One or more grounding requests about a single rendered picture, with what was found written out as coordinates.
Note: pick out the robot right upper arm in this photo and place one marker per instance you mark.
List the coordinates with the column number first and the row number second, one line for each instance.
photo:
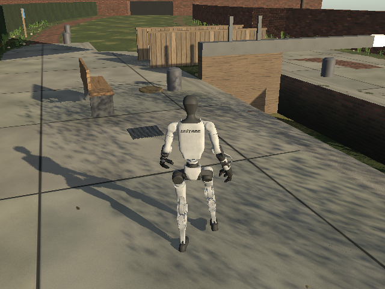
column 209, row 126

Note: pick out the left robot hand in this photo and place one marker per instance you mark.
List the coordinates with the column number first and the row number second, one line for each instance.
column 165, row 166

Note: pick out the right robot hand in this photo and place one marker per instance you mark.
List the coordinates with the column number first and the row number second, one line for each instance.
column 227, row 173

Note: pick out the right robot shin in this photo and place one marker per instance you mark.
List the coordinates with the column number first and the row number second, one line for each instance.
column 212, row 206

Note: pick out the left robot forearm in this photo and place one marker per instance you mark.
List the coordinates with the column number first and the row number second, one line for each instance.
column 164, row 156

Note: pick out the robot left upper arm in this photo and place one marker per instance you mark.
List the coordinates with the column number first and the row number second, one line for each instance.
column 172, row 127

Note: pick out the robot left thigh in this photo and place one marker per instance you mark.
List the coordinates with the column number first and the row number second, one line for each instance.
column 180, row 189

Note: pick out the right robot forearm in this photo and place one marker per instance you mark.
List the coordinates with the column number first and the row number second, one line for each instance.
column 222, row 159

